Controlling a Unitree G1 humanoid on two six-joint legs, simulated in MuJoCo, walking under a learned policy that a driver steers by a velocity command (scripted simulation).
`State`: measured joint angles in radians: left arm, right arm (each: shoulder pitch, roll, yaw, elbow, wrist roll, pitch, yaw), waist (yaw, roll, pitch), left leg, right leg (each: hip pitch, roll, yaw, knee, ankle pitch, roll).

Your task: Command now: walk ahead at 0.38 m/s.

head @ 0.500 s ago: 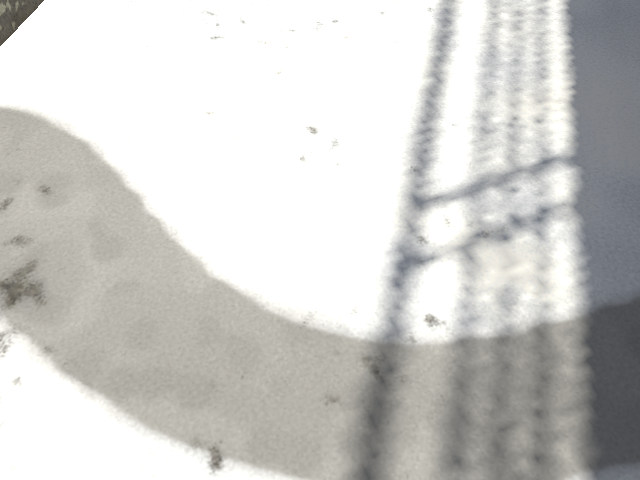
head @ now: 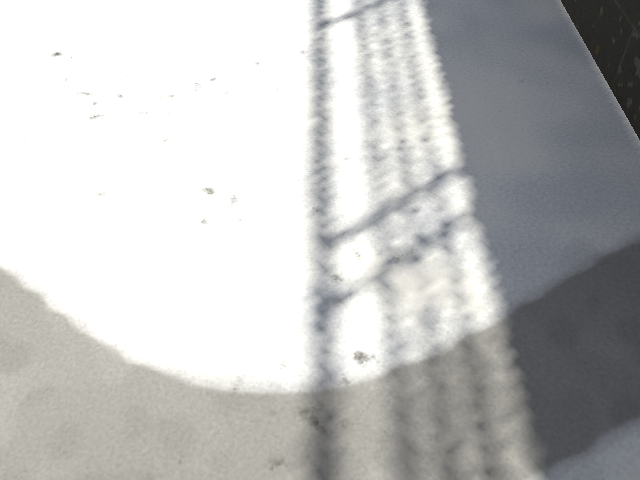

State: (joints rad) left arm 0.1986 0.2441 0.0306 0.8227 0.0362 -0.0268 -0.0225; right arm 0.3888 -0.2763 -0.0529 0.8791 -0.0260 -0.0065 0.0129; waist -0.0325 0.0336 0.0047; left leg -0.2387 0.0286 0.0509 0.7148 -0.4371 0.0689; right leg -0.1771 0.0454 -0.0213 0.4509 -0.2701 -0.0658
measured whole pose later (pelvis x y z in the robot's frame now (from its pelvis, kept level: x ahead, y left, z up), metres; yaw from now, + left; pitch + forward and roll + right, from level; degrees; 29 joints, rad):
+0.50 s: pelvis +0.24 +0.05 -0.02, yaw +14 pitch +0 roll +0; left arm 0.32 0.23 0.01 0.92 0.02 -0.08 0.00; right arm 0.15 -0.28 -0.06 0.81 -0.02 -0.02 0.03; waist 0.01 0.00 0.08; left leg -0.41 -0.12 0.09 0.60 -0.20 0.16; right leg -0.24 -0.01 -0.04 1.24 -0.37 -0.04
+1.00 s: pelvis +0.54 +0.10 -0.02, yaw +29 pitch +1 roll +0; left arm 0.06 0.26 0.01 0.72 0.04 -0.08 -0.01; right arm 0.45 -0.29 -0.06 0.91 -0.01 -0.06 -0.01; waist -0.07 0.01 0.05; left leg -0.07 -0.14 -0.17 0.82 -0.45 0.09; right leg -0.46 0.04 -0.03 0.57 -0.15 -0.06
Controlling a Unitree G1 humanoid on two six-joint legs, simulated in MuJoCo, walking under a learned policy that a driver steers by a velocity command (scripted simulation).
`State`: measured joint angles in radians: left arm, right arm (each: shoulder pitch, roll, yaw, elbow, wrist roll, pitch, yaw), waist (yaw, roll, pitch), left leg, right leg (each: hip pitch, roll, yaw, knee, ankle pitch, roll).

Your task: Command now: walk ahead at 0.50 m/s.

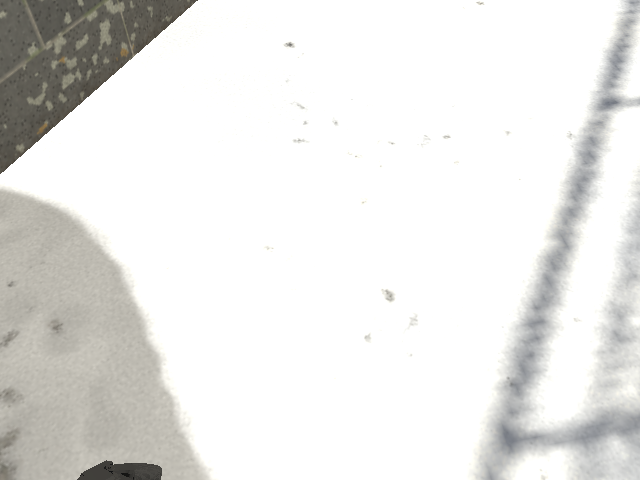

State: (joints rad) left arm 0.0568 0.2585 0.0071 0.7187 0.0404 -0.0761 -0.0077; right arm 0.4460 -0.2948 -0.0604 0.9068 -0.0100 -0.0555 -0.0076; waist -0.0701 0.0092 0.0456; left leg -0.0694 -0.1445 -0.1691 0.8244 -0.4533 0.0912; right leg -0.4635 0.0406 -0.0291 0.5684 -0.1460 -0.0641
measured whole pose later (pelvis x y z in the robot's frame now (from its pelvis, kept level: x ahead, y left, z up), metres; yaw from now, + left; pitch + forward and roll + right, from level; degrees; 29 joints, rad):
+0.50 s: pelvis +0.26 +0.00 +0.01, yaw -14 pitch +2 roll -1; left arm 0.46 0.27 0.07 0.89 0.00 -0.04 -0.01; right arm 0.02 -0.24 0.01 0.69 -0.05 -0.08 -0.01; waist 0.09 -0.01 0.02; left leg -0.42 -0.02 0.00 0.53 -0.11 0.03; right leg -0.15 0.11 0.17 0.71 -0.45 -0.07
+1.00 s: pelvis +0.41 -0.06 +0.00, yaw -31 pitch +1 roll +1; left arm 0.11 0.26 0.04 0.68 0.01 0.00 -0.02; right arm 0.27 -0.26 -0.04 0.80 -0.02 0.01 -0.02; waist -0.04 0.02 0.09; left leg -0.34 0.04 0.09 1.09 -0.56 -0.01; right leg -0.45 0.07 -0.04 0.61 -0.18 -0.10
